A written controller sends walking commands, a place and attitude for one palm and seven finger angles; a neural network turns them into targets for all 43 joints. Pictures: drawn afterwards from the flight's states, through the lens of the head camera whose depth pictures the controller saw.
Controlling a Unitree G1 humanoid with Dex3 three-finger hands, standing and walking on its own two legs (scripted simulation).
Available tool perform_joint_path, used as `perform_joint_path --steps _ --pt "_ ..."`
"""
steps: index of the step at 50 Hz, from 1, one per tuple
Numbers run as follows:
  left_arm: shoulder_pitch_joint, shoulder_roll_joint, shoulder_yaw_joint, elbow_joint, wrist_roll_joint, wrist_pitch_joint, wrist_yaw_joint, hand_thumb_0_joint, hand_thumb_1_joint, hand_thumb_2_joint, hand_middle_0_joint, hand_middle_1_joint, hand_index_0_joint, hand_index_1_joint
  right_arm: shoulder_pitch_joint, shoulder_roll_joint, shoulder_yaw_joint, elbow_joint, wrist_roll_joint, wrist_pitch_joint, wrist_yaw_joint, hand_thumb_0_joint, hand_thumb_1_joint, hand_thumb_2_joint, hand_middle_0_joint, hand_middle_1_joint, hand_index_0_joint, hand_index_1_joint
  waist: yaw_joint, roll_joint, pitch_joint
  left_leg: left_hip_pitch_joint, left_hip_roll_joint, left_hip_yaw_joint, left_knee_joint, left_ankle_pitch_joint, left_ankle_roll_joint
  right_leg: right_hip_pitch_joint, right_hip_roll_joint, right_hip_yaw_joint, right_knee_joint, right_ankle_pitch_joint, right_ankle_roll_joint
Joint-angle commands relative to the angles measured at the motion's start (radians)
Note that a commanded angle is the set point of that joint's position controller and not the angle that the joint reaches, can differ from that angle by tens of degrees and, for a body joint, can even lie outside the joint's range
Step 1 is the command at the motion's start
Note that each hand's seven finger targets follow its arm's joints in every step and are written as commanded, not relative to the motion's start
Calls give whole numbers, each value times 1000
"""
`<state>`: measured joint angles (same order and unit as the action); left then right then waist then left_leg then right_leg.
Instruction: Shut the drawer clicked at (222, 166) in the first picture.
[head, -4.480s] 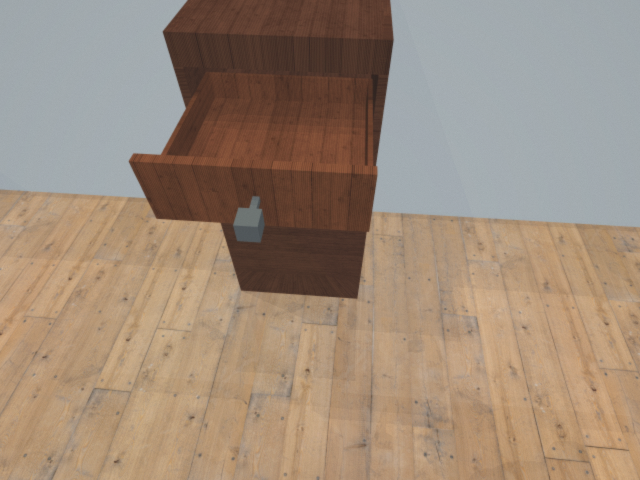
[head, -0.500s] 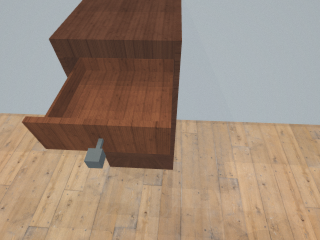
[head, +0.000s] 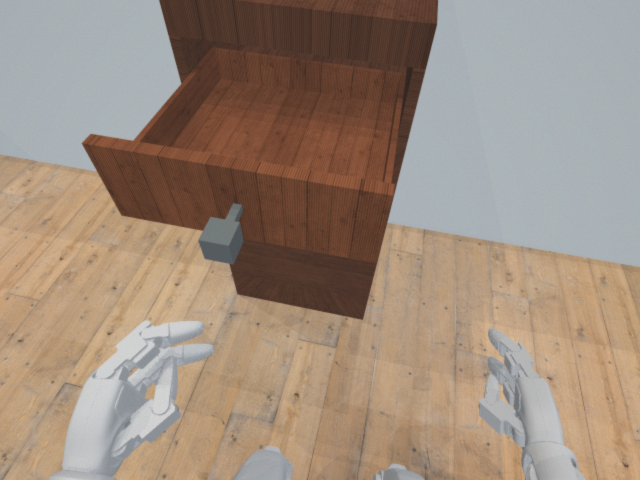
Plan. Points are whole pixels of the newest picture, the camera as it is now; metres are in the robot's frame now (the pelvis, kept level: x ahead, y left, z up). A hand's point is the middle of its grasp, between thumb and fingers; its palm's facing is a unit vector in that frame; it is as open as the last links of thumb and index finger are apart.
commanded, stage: raise the hand and make a fist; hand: left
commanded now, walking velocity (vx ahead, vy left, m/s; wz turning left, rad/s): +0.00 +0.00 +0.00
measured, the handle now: (227, 229) +0.38 +0.17 +0.10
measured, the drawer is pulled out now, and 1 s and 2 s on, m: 0.29 0.29 0.29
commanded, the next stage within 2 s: bring the fist close to the handle in 1.36 s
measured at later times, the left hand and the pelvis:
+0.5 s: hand (188, 370) +0.19 +0.15 +0.12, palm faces -0.12 -0.99 -0.06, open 3.2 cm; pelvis +0.02 +0.02 +0.02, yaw -1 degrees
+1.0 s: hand (174, 338) +0.19 +0.15 +0.19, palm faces -0.05 -0.99 -0.13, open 3.3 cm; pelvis +0.03 +0.01 +0.04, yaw -1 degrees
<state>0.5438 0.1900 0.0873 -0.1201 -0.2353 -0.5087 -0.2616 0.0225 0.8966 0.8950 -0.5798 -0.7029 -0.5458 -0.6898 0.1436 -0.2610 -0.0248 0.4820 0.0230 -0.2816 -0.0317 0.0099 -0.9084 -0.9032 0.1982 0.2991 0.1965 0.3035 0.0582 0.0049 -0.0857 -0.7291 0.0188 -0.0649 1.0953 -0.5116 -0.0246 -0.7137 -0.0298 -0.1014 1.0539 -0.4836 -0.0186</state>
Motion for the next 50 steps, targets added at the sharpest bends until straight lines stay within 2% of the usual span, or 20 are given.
perform_joint_path --steps 1,3,5,6,8,9,10,11,13,16,19,21,23,28,30,34,36,41,45,50 --pt "-155 96 -33 -234 22 52 -26 0 900 900 -760 -907 -760 -907 31 -101 -21 -120 14 -28 -23 0 -900 -900 200 300 200 300 -124 11 -121 82 -17 29 -195 114 64 68 36 91 -261 31 3" --pt "-41 104 -13 -203 24 156 -50 0 900 900 -800 -950 -800 -950 20 -89 -25 -144 25 -13 -25 0 -900 -900 200 300 200 300 -81 -7 -147 88 -23 38 -226 140 59 131 26 100 -291 47 7" --pt "16 139 57 -222 9 243 -43 0 900 900 -840 -993 -840 -993 -9 -79 -23 -161 30 3 -29 0 -900 -900 200 300 200 300 -41 -17 -176 104 -28 44 -257 175 54 197 17 93 -301 75 9" --pt "59 155 99 -206 1 278 -28 0 900 900 -860 -1015 -860 -1015 -34 -70 -21 -162 29 9 -30 0 -900 -900 200 300 200 300 -19 -49 -173 108 -28 42 -271 201 54 232 20 83 -297 104 9" --pt "97 131 132 -302 -31 297 13 0 900 900 -900 -1058 -900 -1058 -41 -48 -15 -173 29 19 -31 0 -900 -900 200 300 200 300 2 -44 -176 129 -25 48 -301 233 48 261 23 46 -284 154 10" --pt "98 99 121 -344 -47 290 36 0 900 900 -920 -1080 -920 -1080 -39 -39 -9 -175 27 17 -30 0 -900 -900 200 300 200 300 2 -41 -167 143 -24 48 -312 248 46 265 28 32 -281 182 11" --pt "93 108 136 -376 -49 275 62 0 900 900 -940 -1102 -940 -1102 -33 -38 -10 -171 26 14 -29 0 -900 -900 200 300 200 300 0 -42 -147 145 -20 47 -319 247 43 255 32 22 -278 181 10" --pt "90 110 134 -382 -49 256 86 0 900 900 -960 -1123 -960 -1123 -41 -38 -5 -163 19 10 -28 0 -900 -900 200 300 200 300 -2 -81 -117 133 -17 42 -321 240 45 253 38 23 -280 164 10" --pt "119 93 105 -429 -30 205 110 0 900 900 -1000 -1167 -1000 -1167 -2 -39 -11 -157 15 -6 -16 0 -900 -900 200 300 200 300 -13 -22 -109 153 -16 47 -324 245 43 224 41 17 -271 162 6" --pt "48 58 -11 -489 5 143 102 0 900 900 -1060 -1232 -1060 -1232 16 -64 -3 -147 8 -33 -3 0 -900 -900 200 300 200 300 -66 38 -62 167 -15 42 -309 213 49 163 37 22 -273 131 6" --pt "58 58 -58 -498 20 129 66 0 900 900 -1120 -1297 -1120 -1297 44 -78 -8 -146 17 -61 -3 0 -900 -900 200 300 200 300 -83 48 -85 189 -13 33 -311 180 52 150 33 26 -288 95 7" --pt "29 87 -49 -501 31 150 62 0 900 900 -1160 -1340 -1160 -1340 39 -83 -9 -141 19 -67 -8 0 -900 -900 200 300 200 300 -88 15 -82 191 -13 26 -317 151 56 159 31 36 -306 67 10" --pt "71 127 16 -504 34 179 69 0 900 900 -1200 -1383 -1200 -1383 42 -79 -18 -146 23 -61 -16 0 -900 -900 200 300 200 300 -59 2 -121 206 -15 29 -331 169 55 195 30 35 -312 83 8" --pt "139 103 63 -558 13 264 115 0 900 900 -1300 -1492 -1300 -1492 16 -48 -8 -167 29 -33 -15 0 -900 -900 200 300 200 300 -11 26 -136 260 -13 44 -365 311 46 290 34 6 -299 258 3" --pt "133 93 58 -574 -2 288 115 0 900 900 -1340 -1535 -1340 -1535 11 -47 2 -168 32 -29 -14 0 -900 -900 200 300 200 300 -13 31 -112 271 -12 47 -373 341 42 301 37 -1 -307 301 4" --pt "132 58 -21 -619 6 324 83 0 900 900 -1400 -1600 -1400 -1600 12 -54 16 -170 32 -44 -4 0 -900 -900 200 300 200 300 -30 42 -61 303 -6 41 -385 380 45 301 37 -2 -327 344 8" --pt "119 54 -50 -640 15 341 69 0 900 900 -1400 -1600 -1400 -1600 5 -59 20 -170 30 -53 -2 0 -900 -900 200 300 200 300 -41 11 -39 308 -6 36 -390 368 52 307 38 2 -343 346 11" --pt "105 120 17 -682 35 372 78 0 900 900 -1400 -1600 -1400 -1600 -6 -54 28 -166 31 -53 -10 0 -900 -900 200 300 200 300 -27 3 -28 327 -8 34 -418 316 53 320 41 4 -373 293 8" --pt "77 93 11 -733 16 373 97 0 900 900 -1400 -1600 -1400 -1600 -5 -46 39 -165 34 -65 -10 0 -900 -900 200 300 200 300 -22 51 -39 354 -9 34 -441 298 48 334 36 -4 -387 266 8" --pt "62 89 11 -671 5 402 88 0 900 900 -1400 -1600 -1400 -1600 -12 -54 42 -146 38 -82 -18 0 -900 -900 200 300 200 300 -25 -12 -16 357 -12 40 -453 272 51 346 33 11 -428 258 14"
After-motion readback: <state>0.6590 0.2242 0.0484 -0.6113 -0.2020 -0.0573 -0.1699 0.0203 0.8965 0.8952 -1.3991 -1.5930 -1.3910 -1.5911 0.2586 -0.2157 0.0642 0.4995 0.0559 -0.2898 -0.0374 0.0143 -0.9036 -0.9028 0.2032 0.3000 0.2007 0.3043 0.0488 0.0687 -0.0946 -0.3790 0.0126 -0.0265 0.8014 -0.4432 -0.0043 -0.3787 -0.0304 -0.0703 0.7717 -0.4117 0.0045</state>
